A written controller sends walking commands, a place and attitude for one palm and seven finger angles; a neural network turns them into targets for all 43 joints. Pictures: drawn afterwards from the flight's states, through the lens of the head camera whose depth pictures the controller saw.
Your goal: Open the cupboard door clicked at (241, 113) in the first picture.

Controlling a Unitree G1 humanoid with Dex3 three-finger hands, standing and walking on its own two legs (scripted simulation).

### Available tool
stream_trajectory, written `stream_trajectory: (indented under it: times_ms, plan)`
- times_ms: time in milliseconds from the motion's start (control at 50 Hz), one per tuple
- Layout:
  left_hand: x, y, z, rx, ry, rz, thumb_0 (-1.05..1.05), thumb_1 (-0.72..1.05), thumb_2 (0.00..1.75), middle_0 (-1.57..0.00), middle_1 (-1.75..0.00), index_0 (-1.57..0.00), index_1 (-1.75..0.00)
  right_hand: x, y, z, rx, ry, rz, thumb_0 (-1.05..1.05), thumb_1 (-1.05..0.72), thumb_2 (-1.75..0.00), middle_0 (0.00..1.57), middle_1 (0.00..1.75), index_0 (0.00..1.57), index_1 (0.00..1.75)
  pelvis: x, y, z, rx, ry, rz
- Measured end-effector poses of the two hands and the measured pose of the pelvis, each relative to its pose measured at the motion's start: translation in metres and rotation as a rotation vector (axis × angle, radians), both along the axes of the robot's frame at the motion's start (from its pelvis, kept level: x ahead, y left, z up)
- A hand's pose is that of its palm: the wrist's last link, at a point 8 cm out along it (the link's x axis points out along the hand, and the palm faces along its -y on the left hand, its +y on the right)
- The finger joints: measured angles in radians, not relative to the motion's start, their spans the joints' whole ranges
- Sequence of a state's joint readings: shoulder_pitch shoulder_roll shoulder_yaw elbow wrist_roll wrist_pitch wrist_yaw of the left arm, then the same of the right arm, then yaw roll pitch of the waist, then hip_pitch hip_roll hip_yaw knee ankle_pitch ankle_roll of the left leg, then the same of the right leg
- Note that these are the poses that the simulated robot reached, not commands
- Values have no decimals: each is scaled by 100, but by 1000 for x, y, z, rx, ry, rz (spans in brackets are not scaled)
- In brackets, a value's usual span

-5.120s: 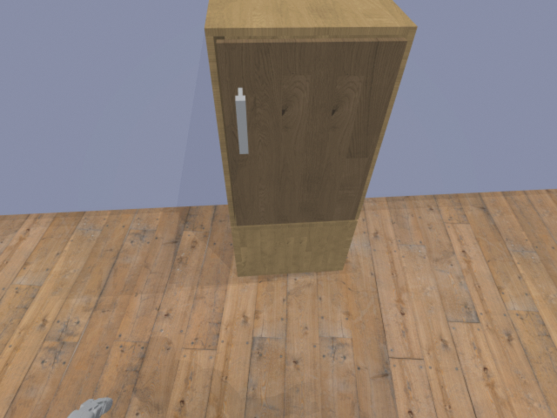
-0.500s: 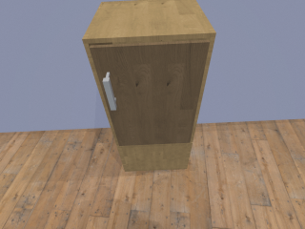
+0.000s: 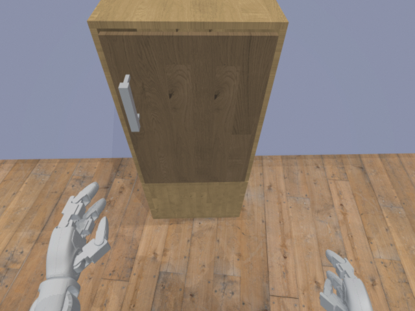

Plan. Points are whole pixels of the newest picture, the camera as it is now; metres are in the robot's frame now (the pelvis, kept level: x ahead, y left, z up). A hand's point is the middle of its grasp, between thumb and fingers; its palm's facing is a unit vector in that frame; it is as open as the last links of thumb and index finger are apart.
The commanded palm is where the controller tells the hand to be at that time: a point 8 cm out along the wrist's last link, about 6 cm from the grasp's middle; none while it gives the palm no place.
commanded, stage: raise the hand with hooked fingers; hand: left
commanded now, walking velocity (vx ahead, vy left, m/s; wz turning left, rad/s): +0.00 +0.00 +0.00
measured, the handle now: (131, 104) +0.60 +0.23 +0.05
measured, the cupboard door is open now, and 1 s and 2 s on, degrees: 0 0 0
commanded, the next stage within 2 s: move the hooked fingers beside the handle in 1.82 s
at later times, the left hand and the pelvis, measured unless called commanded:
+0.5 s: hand (91, 262) +0.21 +0.22 +0.00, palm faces -0.03 -1.00 -0.02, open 10.7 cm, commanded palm +0.16 +0.29 +0.01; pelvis -0.04 +0.01 -0.05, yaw +1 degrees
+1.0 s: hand (48, 237) +0.24 +0.29 +0.04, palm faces +0.13 -0.99 -0.05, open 13.5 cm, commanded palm +0.21 +0.33 +0.04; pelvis -0.02 +0.03 -0.02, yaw +1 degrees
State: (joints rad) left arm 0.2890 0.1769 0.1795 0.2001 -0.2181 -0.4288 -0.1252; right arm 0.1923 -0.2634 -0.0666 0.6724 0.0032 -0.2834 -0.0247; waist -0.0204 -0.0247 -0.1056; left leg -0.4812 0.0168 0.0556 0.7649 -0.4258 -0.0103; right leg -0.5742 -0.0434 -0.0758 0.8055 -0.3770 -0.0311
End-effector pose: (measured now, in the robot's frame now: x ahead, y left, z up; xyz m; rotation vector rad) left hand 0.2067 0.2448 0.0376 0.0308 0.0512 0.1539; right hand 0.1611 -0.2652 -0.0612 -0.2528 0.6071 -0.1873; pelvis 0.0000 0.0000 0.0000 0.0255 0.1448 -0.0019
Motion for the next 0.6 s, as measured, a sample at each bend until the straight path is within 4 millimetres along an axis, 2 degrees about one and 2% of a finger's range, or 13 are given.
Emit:
stream_trajectory:
  times_ms: [60,160,200,240,300,360,420,460,500,600]
  plan:
    - [-19,-5,-21,-13,-63,-97,0,71,81,-21,-43,-21,-43,32,-6,11,-35,-111,63,1,-91,-90,20,29,19,30,-5,-6,-19,5,43,-8]
    - [-73,8,-70,-61,101,-45,0,59,76,-23,-50,-23,-51,65,2,8,-66,-178,140,1,-91,-90,20,29,19,30,-11,-9,-43,-6,81,13]
    - [-90,19,-75,-53,120,28,1,54,74,-23,-53,-23,-54,69,12,-1,-60,-171,166,1,-91,-90,20,29,19,30,-14,-8,-49,-20,86,25]
    - [-96,28,-68,-18,75,76,1,49,72,-24,-56,-23,-57,67,25,-14,-47,-142,191,0,-91,-90,20,29,19,30,-17,-8,-54,-33,90,35]
    - [-86,32,-47,33,-49,55,1,42,69,-24,-61,-23,-61,53,45,-38,-8,-79,217,0,-90,-90,20,29,19,30,-24,-6,-60,-54,89,48]
    - [-59,27,-31,64,-128,-69,1,35,67,-24,-65,-23,-65,28,62,-62,47,-9,210,1,-90,-90,20,29,20,30,-31,-3,-63,-67,89,51]
    - [-31,23,-30,45,-80,-188,1,28,64,-24,-70,-24,-70,-4,70,-75,103,59,152,1,-90,-90,20,30,20,30,-36,1,-60,-66,86,40]
    - [-19,25,-34,11,0,-212,1,23,62,-25,-73,-25,-73,-25,71,-76,128,98,101,1,-90,-90,21,30,20,30,-38,5,-55,-59,83,29]
    - [-16,31,-34,-19,62,-186,0,19,60,-25,-76,-25,-76,-44,68,-73,135,125,52,1,-90,-90,21,30,20,30,-37,8,-48,-51,78,18]
    - [-29,52,-17,9,43,-32,0,8,55,-26,-83,-26,-83,-72,52,-59,90,156,-8,1,-90,-90,21,30,20,30,-34,16,-36,-43,68,7]
